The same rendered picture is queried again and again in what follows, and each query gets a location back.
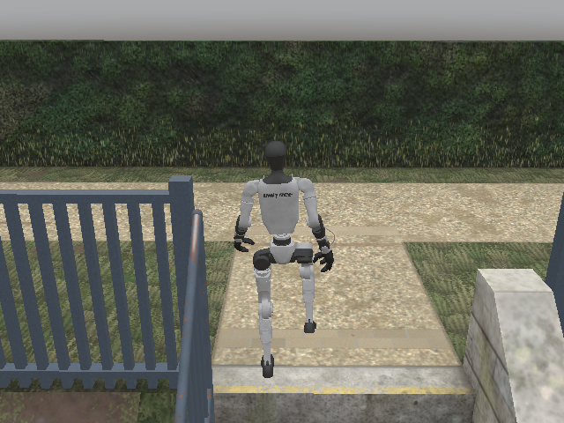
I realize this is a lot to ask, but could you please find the right robot foot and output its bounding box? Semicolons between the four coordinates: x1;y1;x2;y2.
304;319;316;333

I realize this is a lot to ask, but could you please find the robot right upper arm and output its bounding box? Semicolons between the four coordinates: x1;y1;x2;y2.
296;177;320;228

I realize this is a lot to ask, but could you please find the left robot hand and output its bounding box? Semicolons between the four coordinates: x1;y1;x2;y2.
234;238;255;252

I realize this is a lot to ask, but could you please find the right robot hand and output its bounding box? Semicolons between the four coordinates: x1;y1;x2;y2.
313;250;334;272

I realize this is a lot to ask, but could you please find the right robot shin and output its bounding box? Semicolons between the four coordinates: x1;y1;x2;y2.
302;265;315;323

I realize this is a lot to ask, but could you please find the robot left upper arm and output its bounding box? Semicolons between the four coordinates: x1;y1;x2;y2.
238;180;260;228

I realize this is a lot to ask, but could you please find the left robot forearm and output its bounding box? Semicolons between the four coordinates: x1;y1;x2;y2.
234;215;248;242

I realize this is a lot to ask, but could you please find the right robot forearm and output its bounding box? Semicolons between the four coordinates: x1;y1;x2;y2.
312;214;331;254

